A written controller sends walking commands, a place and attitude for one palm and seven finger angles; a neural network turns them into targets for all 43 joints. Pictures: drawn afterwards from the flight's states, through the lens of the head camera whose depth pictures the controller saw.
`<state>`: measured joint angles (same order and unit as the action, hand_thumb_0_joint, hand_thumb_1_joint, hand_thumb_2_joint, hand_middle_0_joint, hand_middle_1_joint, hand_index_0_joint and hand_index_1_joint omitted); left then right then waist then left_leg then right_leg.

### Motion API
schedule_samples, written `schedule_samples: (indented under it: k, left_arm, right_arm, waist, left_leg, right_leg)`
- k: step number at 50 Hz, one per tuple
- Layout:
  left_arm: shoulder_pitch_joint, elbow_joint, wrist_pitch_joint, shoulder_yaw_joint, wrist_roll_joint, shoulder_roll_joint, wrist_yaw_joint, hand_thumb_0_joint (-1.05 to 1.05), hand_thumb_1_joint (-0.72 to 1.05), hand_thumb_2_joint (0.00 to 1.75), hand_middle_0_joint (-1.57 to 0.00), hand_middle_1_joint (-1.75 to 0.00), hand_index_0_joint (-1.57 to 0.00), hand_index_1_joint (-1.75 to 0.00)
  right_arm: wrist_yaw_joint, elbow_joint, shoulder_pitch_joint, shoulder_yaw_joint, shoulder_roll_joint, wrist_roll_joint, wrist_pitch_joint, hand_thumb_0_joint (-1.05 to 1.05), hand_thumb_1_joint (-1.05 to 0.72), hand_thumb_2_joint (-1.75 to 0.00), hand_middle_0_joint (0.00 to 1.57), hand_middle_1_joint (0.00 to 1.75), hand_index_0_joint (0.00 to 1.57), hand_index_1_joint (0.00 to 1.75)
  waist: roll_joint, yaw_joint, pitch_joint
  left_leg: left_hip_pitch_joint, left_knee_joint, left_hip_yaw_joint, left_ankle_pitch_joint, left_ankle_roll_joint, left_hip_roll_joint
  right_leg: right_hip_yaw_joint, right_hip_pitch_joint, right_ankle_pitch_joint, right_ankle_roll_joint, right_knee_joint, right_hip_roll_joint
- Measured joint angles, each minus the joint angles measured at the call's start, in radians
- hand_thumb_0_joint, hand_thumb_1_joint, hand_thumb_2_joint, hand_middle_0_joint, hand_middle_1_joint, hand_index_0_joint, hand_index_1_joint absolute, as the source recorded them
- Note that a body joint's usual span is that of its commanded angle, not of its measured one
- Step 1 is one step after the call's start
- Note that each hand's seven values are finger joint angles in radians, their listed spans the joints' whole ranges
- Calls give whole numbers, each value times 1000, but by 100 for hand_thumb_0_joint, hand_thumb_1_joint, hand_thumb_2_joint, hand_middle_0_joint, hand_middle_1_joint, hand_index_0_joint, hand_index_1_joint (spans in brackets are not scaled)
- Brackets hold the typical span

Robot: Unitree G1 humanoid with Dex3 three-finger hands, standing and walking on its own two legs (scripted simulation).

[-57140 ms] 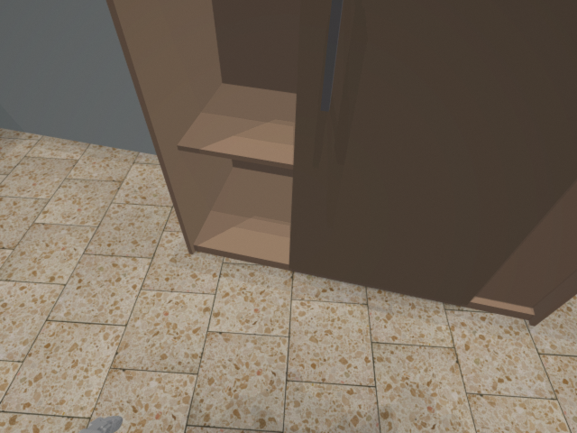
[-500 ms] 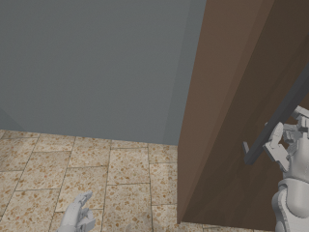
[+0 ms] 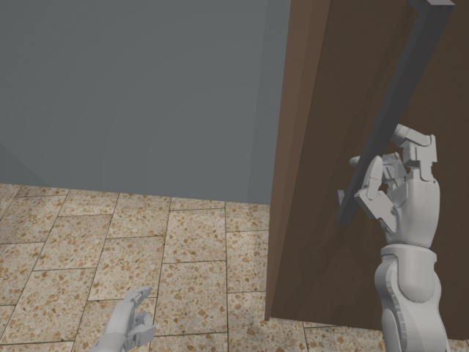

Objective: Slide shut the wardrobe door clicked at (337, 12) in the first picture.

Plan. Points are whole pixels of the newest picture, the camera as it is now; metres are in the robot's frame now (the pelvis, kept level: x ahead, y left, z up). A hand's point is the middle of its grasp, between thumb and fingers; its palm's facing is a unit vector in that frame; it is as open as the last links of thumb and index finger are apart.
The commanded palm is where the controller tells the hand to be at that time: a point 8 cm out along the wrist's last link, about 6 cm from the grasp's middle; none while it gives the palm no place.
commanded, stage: stop walking and hold the door there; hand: right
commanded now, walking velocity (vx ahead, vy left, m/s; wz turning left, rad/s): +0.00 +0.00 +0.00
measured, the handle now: (371, 137) +0.35 -0.17 +0.23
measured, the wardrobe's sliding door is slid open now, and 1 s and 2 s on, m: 0.00 0.00 0.00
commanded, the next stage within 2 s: loosen the grip on the handle in 1.34 s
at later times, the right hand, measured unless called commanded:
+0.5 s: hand (366, 193) +0.28 -0.16 +0.19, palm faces +0.10 +1.00 -0.01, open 6.7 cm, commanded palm +0.26 -0.18 +0.17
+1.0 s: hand (373, 194) +0.28 -0.17 +0.19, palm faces -0.13 +0.99 +0.03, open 6.7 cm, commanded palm +0.27 -0.18 +0.17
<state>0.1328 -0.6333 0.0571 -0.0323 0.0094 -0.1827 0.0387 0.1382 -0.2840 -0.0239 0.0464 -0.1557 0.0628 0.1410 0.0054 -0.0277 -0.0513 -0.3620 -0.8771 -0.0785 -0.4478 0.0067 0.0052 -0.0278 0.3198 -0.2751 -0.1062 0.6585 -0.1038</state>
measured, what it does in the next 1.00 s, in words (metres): steps to the right: left foot, then right foot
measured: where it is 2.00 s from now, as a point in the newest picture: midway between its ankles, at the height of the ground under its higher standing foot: outside the picture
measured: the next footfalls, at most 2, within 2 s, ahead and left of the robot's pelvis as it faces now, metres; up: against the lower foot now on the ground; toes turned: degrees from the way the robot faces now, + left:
left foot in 0.44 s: +0.00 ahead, +0.09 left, +0.00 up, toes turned -2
right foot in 0.84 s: +0.06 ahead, -0.15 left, +0.00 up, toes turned +3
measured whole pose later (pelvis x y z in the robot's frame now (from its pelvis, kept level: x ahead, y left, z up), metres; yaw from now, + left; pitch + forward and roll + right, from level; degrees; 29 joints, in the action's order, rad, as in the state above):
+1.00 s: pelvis -0.01 -0.11 +0.02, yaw +0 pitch -2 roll +2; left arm 0.18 -0.67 0.02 -0.04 0.00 -0.18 0.00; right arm 0.10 -0.13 0.10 -0.23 -0.08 0.06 0.16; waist -0.01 -0.04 -0.06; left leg -0.36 -0.90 -0.07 -0.44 -0.01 0.02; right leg -0.08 0.21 -0.17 -0.12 0.42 -0.13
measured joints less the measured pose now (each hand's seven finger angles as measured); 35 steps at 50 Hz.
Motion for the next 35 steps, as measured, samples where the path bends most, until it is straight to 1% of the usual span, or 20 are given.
schedule_samples:
  k: [2, 4, 8, 11, 13, 18, 20, 22, 23, 25, 26, 28, 30, 31, 32, 33, 34, 35]
  left_arm:
    - [18, -15, -14, -14, -8, 22, 0, 1, 90, 90, -20, -30, -20, -30]
    - [41, -24, -27, -32, -12, 38, -2, 1, 90, 90, -20, -30, -20, -30]
    - [63, -30, -48, -62, -14, 48, -9, 1, 90, 90, -20, -30, -21, -30]
    - [55, -32, -62, -67, -18, 45, -11, 1, 90, 90, -20, -30, -21, -30]
    - [43, -34, -71, -64, -21, 42, -11, 1, 90, 90, -20, -30, -21, -30]
    - [5, -27, -81, -47, -27, 23, -18, 1, 90, 90, -20, -30, -21, -30]
    - [-15, -19, -80, -38, -27, 12, -24, 1, 90, 90, -20, -30, -21, -30]
    - [-37, -7, -77, -29, -22, 0, -31, 1, 90, 90, -20, -30, -21, -30]
    - [-49, -2, -74, -25, -19, -10, -34, 1, 90, 90, -20, -30, -21, -30]
    - [-68, 5, -64, -17, -14, -27, -37, 1, 90, 90, -20, -30, -21, -30]
    - [-72, 9, -59, -14, -9, -31, -37, 1, 90, 90, -20, -30, -21, -30]
    - [-69, 17, -52, -9, 0, -32, -35, 1, 90, 90, -20, -30, -21, -30]
    - [-58, 21, -44, -7, 6, -26, -32, 1, 90, 90, -20, -30, -21, -30]
    - [-51, 23, -40, -7, 6, -24, -31, 1, 90, 90, -20, -30, -21, -30]
    - [-42, 24, -36, -5, 5, -24, -30, 1, 90, 90, -20, -30, -20, -30]
    - [-32, 26, -34, -2, 2, -26, -30, 1, 90, 90, -20, -30, -20, -30]
    - [-21, 28, -32, 3, -1, -30, -31, 1, 90, 90, -20, -30, -20, -30]
    - [-10, 32, -32, 9, -3, -35, -34, 1, 90, 90, -20, -30, -20, -30]
  right_arm:
    - [0, 3, -33, -20, -9, 4, 2, -22, -81, -92, 37, 132, 3, 114]
    - [1, 9, -49, -47, -12, -1, 2, -22, -80, -93, 37, 130, 3, 117]
    - [4, 13, -54, -97, 0, -21, 4, -22, -79, -95, 37, 129, 4, 119]
    - [4, 11, -56, -122, 6, -26, 11, -22, -78, -95, 38, 129, 4, 119]
    - [5, 10, -57, -136, 11, -27, 15, -22, -77, -96, 38, 129, 4, 120]
    - [8, 18, -47, -165, 25, -28, 14, -22, -77, -96, 37, 130, 4, 120]
    - [9, 23, -37, -171, 35, -27, 11, -22, -78, -96, 37, 130, 4, 120]
    - [8, 27, -22, -170, 44, -24, 4, -22, -78, -95, 36, 130, 3, 120]
    - [8, 33, -15, -169, 54, -23, 3, -22, -79, -94, 36, 130, 3, 120]
    - [6, 45, -7, -169, 74, -22, 1, -22, -79, -94, 35, 129, 3, 120]
    - [4, 50, -3, -168, 79, -21, 0, -22, -80, -93, 35, 129, 2, 120]
    - [-1, 62, 12, -171, 85, -24, 0, -22, -80, -92, 34, 130, 2, 120]
    - [-3, 77, 29, -175, 87, -27, 2, -22, -80, -92, 34, 131, 3, 120]
    - [-4, 86, 35, -177, 87, -27, 3, -22, -80, -92, 34, 131, 3, 119]
    - [-4, 95, 40, -179, 88, -26, 4, -22, -80, -92, 33, 132, 3, 119]
    - [-3, 105, 44, -184, 91, -23, 2, -22, -80, -92, 33, 132, 3, 119]
    - [-2, 114, 49, -189, 95, -20, -3, -22, -80, -92, 33, 132, 3, 120]
    - [-2, 123, 56, -196, 99, -17, -9, -21, -80, -92, 32, 131, 3, 120]
  waist:
    - [-8, 8, 6]
    - [-10, 9, 13]
    - [-13, -8, 19]
    - [-11, -22, 23]
    - [-9, -28, 28]
    - [-4, -35, 45]
    - [-4, -40, 46]
    - [-4, -45, 44]
    - [-15, -46, 42]
    - [-50, -47, 38]
    - [-61, -46, 39]
    - [-65, -47, 41]
    - [-49, -52, 43]
    - [-40, -53, 46]
    - [-35, -52, 49]
    - [-35, -50, 53]
    - [-41, -46, 55]
    - [-50, -43, 56]
  left_leg:
    - [-14, -50, 2, 10, -2, 20]
    - [-8, -33, 19, 37, 2, 29]
    - [37, 91, 51, 77, 2, 21]
    - [86, 186, 50, 89, -2, 8]
    - [118, 235, 44, 93, -5, 2]
    - [186, 343, 40, 114, -18, 0]
    - [209, 395, 47, 134, -27, -1]
    - [232, 461, 54, 170, -41, -6]
    - [240, 480, 53, 166, -32, -8]
    - [243, 495, 54, 178, -5, 1]
    - [240, 495, 53, 184, 2, 6]
    - [229, 482, 50, 185, 10, 9]
    - [209, 444, 41, 167, 0, 5]
    - [193, 412, 36, 141, -7, 3]
    - [176, 377, 33, 108, -14, 3]
    - [164, 351, 34, 77, -21, 4]
    - [160, 346, 43, 53, -29, 6]
    - [167, 369, 58, 45, -38, 7]
  right_leg:
    - [0, -52, 50, -9, -104, -3]
    - [-12, -97, 103, -5, -207, -3]
    - [-23, -148, 171, -11, -338, -1]
    - [-16, -163, 197, -17, -391, -13]
    - [-13, -170, 212, -14, -421, -25]
    - [-14, -167, 240, 2, -462, -62]
    - [-10, -156, 242, 15, -456, -79]
    - [1, -131, 229, 37, -420, -97]
    - [6, -115, 217, 49, -391, -99]
    - [9, -91, 194, 69, -345, -87]
    - [11, -82, 187, 69, -331, -83]
    - [17, -73, 182, 43, -317, -80]
    - [26, -81, 190, 11, -336, -87]
    - [30, -89, 200, 4, -357, -92]
    - [30, -99, 213, 9, -382, -96]
    - [27, -109, 228, 28, -409, -100]
    - [21, -118, 241, 58, -431, -102]
    - [13, -119, 249, 97, -438, -105]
